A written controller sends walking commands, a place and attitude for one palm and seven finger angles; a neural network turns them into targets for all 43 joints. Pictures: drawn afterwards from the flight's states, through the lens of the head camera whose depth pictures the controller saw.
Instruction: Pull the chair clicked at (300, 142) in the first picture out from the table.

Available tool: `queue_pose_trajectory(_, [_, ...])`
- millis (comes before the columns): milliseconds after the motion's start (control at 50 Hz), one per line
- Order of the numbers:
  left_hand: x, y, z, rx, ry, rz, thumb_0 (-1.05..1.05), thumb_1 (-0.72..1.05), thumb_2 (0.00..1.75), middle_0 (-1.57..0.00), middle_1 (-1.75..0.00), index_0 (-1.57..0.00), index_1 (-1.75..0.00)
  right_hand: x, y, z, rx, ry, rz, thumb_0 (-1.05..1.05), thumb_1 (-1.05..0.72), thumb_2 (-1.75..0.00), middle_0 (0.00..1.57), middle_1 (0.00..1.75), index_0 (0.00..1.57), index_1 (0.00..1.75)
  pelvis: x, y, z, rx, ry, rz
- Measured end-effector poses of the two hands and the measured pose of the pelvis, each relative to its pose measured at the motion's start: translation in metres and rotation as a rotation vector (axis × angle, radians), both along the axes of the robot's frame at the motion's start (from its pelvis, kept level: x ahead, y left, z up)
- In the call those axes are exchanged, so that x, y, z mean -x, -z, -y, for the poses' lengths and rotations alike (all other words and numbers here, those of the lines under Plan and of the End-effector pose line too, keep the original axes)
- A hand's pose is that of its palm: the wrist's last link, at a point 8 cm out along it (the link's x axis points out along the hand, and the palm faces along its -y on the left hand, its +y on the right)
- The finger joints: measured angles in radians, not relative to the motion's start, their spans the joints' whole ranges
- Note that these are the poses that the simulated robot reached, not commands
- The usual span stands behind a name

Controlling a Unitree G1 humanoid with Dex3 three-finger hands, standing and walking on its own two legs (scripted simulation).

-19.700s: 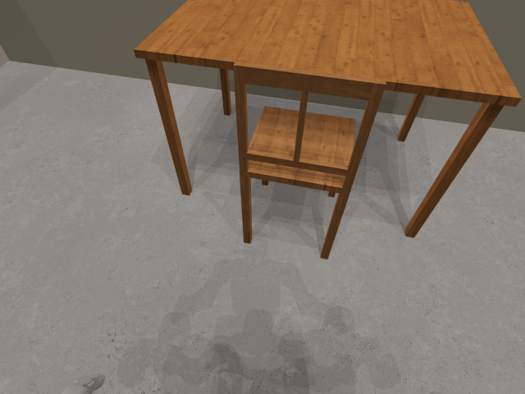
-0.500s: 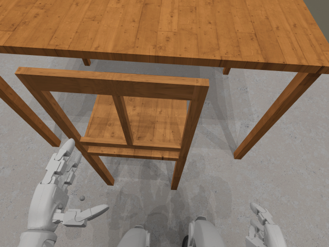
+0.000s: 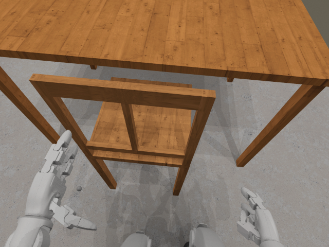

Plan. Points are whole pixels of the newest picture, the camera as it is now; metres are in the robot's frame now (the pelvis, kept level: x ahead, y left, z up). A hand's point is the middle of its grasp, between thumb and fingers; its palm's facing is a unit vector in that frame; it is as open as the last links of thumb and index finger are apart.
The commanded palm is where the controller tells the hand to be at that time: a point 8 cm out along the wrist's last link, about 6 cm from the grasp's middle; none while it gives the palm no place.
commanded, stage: raise the hand toward the chair's back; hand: left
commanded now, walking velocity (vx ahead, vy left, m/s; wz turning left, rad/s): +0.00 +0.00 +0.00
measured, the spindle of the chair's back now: (131, 128) +0.42 +0.12 -0.02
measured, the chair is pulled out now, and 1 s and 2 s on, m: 0.00 0.00 0.00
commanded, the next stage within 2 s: aim the fingers beside a spindle in 0.66 s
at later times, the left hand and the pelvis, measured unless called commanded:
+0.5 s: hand (77, 182) +0.24 +0.20 +0.05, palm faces -0.03 -1.00 -0.05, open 17.0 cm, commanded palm +0.22 +0.26 +0.05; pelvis +0.00 +0.00 +0.01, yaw +0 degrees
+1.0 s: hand (88, 183) +0.24 +0.18 +0.04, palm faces -0.05 -1.00 -0.03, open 17.0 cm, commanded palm +0.22 +0.24 +0.04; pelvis -0.01 +0.00 +0.00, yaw +0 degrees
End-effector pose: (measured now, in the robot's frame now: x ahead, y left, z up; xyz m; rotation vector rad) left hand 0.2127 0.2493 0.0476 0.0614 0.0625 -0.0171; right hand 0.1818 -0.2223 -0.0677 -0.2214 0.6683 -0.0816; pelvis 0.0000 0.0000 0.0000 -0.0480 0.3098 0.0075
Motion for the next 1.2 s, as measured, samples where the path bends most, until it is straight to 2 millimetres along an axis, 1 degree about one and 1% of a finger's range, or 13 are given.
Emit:
queue_pose_trajectory(80, [-0.006, -0.002, -0.005, 0.000, 0.001, 0.003, -0.01, -0.49, 0.30, -0.06, -0.08, -0.06, -0.08, 0.008, 0.003, 0.004, 0.006, 0.011, -0.027, 0.01, -0.90, -0.90, 0.21, 0.30, 0.20, 0.30, 0.000, -0.001, 0.000, -0.001, 0.000, 0.001])
queue_pose_trajectory(220, [-0.015, -0.004, -0.010, 0.000, 0.010, 0.003, -0.01, -0.50, 0.30, -0.06, -0.08, -0.06, -0.08, 0.023, 0.001, 0.018, 0.035, 0.045, -0.060, 0.01, -0.90, -0.90, 0.21, 0.30, 0.20, 0.30, 0.000, -0.005, 0.000, -0.003, 0.004, 0.006])
queue_pose_trajectory(340, [-0.016, -0.003, -0.008, 0.009, 0.015, -0.002, -0.01, -0.50, 0.30, -0.06, -0.08, -0.06, -0.08, 0.030, -0.004, 0.027, 0.052, 0.065, -0.063, 0.01, -0.90, -0.90, 0.21, 0.30, 0.20, 0.30, 0.001, -0.007, 0.000, -0.007, 0.008, 0.008])
queue_pose_trajectory(460, [-0.013, -0.002, -0.006, 0.010, 0.011, 0.004, -0.01, -0.50, 0.30, -0.06, -0.08, -0.06, -0.08, 0.030, -0.005, 0.027, 0.055, 0.062, -0.055, 0.01, -0.90, -0.90, 0.21, 0.30, 0.20, 0.30, 0.002, -0.007, 0.000, -0.008, 0.009, 0.010])
queue_pose_trajectory(640, [-0.010, -0.004, -0.006, -0.001, 0.009, 0.014, -0.01, -0.50, 0.30, -0.06, -0.08, -0.06, -0.08, 0.023, -0.002, 0.019, 0.029, 0.040, -0.039, 0.01, -0.90, -0.90, 0.21, 0.30, 0.20, 0.30, 0.004, -0.005, 0.001, -0.008, 0.006, 0.011])
queue_pose_trajectory(780, [-0.008, -0.002, -0.006, 0.003, 0.007, 0.000, -0.01, -0.50, 0.30, -0.06, -0.08, -0.06, -0.08, 0.021, 0.000, 0.015, 0.018, 0.027, -0.033, 0.01, -0.90, -0.90, 0.21, 0.30, 0.20, 0.30, 0.005, -0.005, 0.002, -0.009, 0.004, 0.011])
queue_pose_trajectory(880, [-0.009, 0.000, -0.002, 0.012, 0.012, 0.006, -0.01, -0.50, 0.30, -0.06, -0.08, -0.06, -0.08, 0.021, 0.001, 0.017, 0.025, 0.022, -0.033, 0.01, -0.90, -0.90, 0.21, 0.30, 0.20, 0.30, 0.006, -0.003, 0.002, -0.009, 0.001, 0.006])
queue_pose_trajectory(1020, [-0.015, 0.007, 0.015, 0.028, 0.040, 0.007, -0.01, -0.50, 0.30, -0.06, -0.08, -0.06, -0.08, 0.024, 0.005, 0.022, 0.035, 0.029, -0.043, 0.01, -0.90, -0.90, 0.21, 0.30, 0.20, 0.30, 0.006, 0.001, 0.003, -0.011, 0.004, -0.006])
queue_pose_trajectory(1200, [-0.016, 0.011, 0.027, 0.021, 0.031, 0.019, -0.01, -0.50, 0.30, -0.06, -0.08, -0.06, -0.08, 0.026, 0.012, 0.023, 0.026, 0.036, -0.058, 0.01, -0.90, -0.90, 0.21, 0.30, 0.20, 0.30, 0.007, 0.006, 0.004, -0.014, 0.007, -0.019])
